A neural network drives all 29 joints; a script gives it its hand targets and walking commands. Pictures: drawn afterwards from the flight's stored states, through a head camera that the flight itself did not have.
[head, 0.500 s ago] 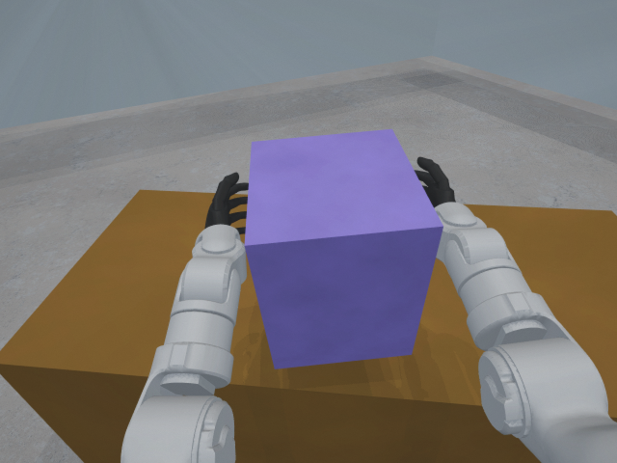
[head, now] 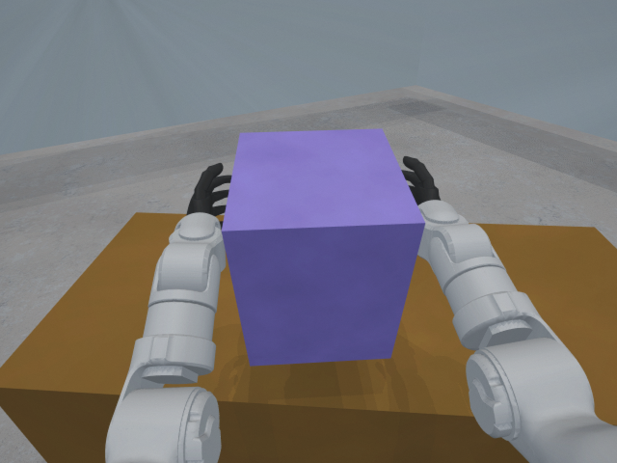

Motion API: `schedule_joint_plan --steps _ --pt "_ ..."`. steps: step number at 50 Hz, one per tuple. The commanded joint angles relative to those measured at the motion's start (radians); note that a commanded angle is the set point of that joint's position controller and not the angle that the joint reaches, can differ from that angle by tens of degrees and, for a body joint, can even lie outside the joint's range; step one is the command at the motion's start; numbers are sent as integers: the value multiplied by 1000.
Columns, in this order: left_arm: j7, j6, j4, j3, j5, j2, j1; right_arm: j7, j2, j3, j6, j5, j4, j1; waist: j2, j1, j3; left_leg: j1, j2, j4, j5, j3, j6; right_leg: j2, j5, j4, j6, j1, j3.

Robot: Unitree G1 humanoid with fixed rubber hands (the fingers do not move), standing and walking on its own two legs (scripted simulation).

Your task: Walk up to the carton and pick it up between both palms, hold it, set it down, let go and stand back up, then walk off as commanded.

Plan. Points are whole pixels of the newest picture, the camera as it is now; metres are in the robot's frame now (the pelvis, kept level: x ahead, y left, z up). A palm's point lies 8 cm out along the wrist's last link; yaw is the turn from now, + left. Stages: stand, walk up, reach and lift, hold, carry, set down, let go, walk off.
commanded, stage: reach and lift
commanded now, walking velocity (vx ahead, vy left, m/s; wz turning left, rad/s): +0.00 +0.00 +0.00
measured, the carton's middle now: (316, 247) +0.38 +0.01 +0.16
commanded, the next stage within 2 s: hold in 0.86 s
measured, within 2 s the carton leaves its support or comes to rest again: neither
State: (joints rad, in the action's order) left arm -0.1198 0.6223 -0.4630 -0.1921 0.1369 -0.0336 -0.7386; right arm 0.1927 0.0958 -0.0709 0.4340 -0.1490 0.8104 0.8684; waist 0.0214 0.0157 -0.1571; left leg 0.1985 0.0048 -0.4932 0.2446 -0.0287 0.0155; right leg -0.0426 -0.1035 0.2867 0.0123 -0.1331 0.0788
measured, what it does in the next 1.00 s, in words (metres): stands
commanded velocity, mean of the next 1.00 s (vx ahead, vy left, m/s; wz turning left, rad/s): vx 0.00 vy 0.00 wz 0.00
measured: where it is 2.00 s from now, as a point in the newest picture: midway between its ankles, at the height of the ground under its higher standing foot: outside the picture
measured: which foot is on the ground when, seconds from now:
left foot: down 0.00-1.00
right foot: down 0.00-1.00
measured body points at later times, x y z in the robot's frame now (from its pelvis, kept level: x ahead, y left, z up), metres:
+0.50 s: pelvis +0.00 +0.00 +0.00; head -0.07 +0.02 +0.44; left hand +0.39 +0.15 +0.24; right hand +0.40 -0.14 +0.22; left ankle +0.02 +0.09 -0.74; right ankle +0.04 -0.12 -0.74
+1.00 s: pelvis -0.01 +0.00 +0.00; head -0.09 +0.02 +0.44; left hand +0.38 +0.15 +0.25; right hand +0.39 -0.14 +0.25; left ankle +0.02 +0.09 -0.74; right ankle +0.04 -0.12 -0.74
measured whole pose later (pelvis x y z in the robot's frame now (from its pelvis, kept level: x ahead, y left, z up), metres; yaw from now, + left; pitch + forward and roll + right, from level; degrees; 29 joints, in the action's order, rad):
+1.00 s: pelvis -0.01 +0.00 +0.00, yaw +0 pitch -4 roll -3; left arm -0.11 0.74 -0.40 -0.22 0.14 -0.04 -0.81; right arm 0.22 0.11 -0.10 0.53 -0.21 0.77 0.94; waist 0.02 0.04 -0.14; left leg 0.18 0.00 -0.49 0.24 -0.03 0.02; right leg -0.04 -0.10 0.29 0.01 -0.12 0.08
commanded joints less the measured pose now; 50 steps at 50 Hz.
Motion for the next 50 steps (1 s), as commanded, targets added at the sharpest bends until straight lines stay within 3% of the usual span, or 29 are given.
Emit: schedule_joint_plan --steps 1,3,5,6,7,8,9,11,12,13,14,16,17,19,22,24,26,27,29,31,32,33,35,36,40,41,45,46,50 --pt "182 -74 271 389 -177 707 -1007 -107 -761 222 -80 -147 -384 935 4 126 -368 -37 -32 163 -181 -53 -51 9 125 32 -38 296 -63" --pt "185 -55 175 363 -161 728 -960 -117 -706 175 -75 -129 -351 936 -1 133 -301 -38 -19 175 -168 -62 -61 -8 66 18 -23 253 -55" --pt "187 -48 159 337 -144 713 -978 -127 -682 157 -80 -128 -334 951 2 124 -298 -19 -15 195 -101 -58 -55 -9 2 12 -24 256 -54" --pt "188 -42 145 318 -130 722 -916 -130 -679 153 -77 -120 -319 924 -5 119 -278 -17 -14 198 -137 -54 -50 -9 41 14 -22 267 -50" --pt "192 -46 151 312 -135 710 -972 -136 -681 160 -76 -122 -319 960 -23 111 -288 -4 -18 205 -90 -56 -45 -7 -5 11 -23 263 -54" --pt "190 -50 155 296 -122 698 -980 -141 -698 160 -71 -116 -270 938 -19 104 -272 12 -21 208 -84 -49 -43 -5 3 21 -23 281 -50" --pt "187 -42 188 302 -118 712 -961 -146 -688 161 -77 -128 -306 943 12 103 -322 -2 -17 204 -124 -53 -49 -8 41 27 -21 300 -56" --pt "183 -37 178 304 -124 708 -936 -142 -675 168 -71 -146 -315 932 -5 105 -325 -37 -16 188 -200 -57 -57 -13 90 24 -22 304 -53" --pt "187 -35 151 291 -118 696 -946 -145 -670 171 -66 -145 -283 930 8 103 -301 -29 -16 190 -173 -54 -58 -6 64 13 -23 290 -61" --pt "188 -32 155 287 -110 699 -947 -148 -669 181 -72 -148 -303 957 -16 89 -320 -34 -13 186 -176 -50 -56 -11 56 21 -21 291 -55" --pt "186 -23 160 300 -118 713 -903 -140 -666 192 -76 -165 -355 966 14 94 -352 -58 -11 176 -229 -60 -62 -12 105 19 -18 304 -63" --pt "171 -34 283 343 -138 728 -939 -141 -704 248 -85 -195 -443 991 0 70 -479 -100 -6 141 -360 -60 -69 -22 206 44 -23 348 -62" --pt "170 -32 267 367 -155 718 -934 -128 -694 260 -74 -204 -442 966 8 88 -485 -116 -15 130 -387 -60 -76 -19 237 40 -25 358 -64" --pt "161 -31 294 383 -171 734 -935 -123 -714 317 -70 -232 -510 1000 -4 67 -520 -137 -18 109 -440 -57 -73 -24 280 45 -31 347 -65" --pt "156 -16 272 382 -170 717 -928 -105 -712 335 -55 -251 -548 1010 -2 60 -500 -122 -26 103 -406 -55 -73 -15 285 38 -39 345 -68" --pt "166 -5 270 377 -171 716 -926 -99 -707 323 -42 -246 -551 998 -14 76 -483 -107 -32 112 -366 -51 -64 -16 273 37 -37 345 -66" --pt "169 -1 252 355 -168 700 -904 -90 -721 331 -37 -241 -576 1020 -40 61 -473 -85 -34 117 -334 -44 -53 -10 276 37 -44 374 -73" --pt "175 2 212 313 -141 671 -924 -88 -714 309 -21 -219 -500 1002 -49 62 -387 -48 -40 139 -258 -39 -43 -4 202 22 -49 346 -74" --pt "182 11 206 303 -139 659 -934 -96 -701 280 -12 -217 -450 984 -21 78 -359 -48 -33 158 -201 -41 -43 -7 132 17 -38 311 -75" --pt "190 21 209 290 -125 655 -910 -95 -695 282 -2 -218 -437 978 -39 72 -361 -43 -28 161 -222 -42 -44 -7 161 22 -39 341 -74" --pt "195 27 178 269 -109 635 -924 -92 -682 255 9 -206 -384 962 -32 77 -303 -32 -32 176 -183 -36 -36 -3 114 9 -42 312 -70" --pt "199 23 216 266 -110 640 -947 -94 -678 245 11 -207 -361 934 -25 90 -305 -40 -31 180 -171 -39 -39 -2 118 15 -39 319 -69" --pt "199 26 227 281 -121 650 -961 -106 -700 260 1 -208 -401 986 -22 71 -340 -25 -24 176 -191 -42 -42 -10 120 24 -31 330 -76" --pt "193 21 288 308 -134 664 -995 -104 -693 262 2 -227 -426 970 3 85 -386 -51 -22 170 -234 -47 -53 -14 152 27 -32 339 -68" --pt "183 24 263 329 -147 678 -1001 -106 -709 285 3 -238 -458 1025 -14 68 -399 -42 -24 156 -241 -47 -50 -19 155 23 -31 323 -74" --pt "179 26 287 358 -168 694 -1001 -103 -727 302 -1 -252 -520 1057 -9 70 -454 -53 -23 148 -268 -53 -52 -23 182 32 -31 332 -73" --pt "182 39 255 319 -156 663 -996 -92 -723 300 21 -249 -480 1002 -12 68 -405 -45 -31 157 -237 -46 -43 -16 163 23 -35 326 -71" --pt "180 34 306 331 -159 664 -1011 -93 -736 310 23 -259 -484 990 -18 72 -439 -51 -32 151 -244 -48 -42 -16 188 32 -37 351 -77" --pt "189 58 256 306 -135 642 -977 -92 -724 298 40 -258 -468 1009 -27 59 -364 -24 -24 168 -206 -53 -38 -17 146 23 -36 329 -81"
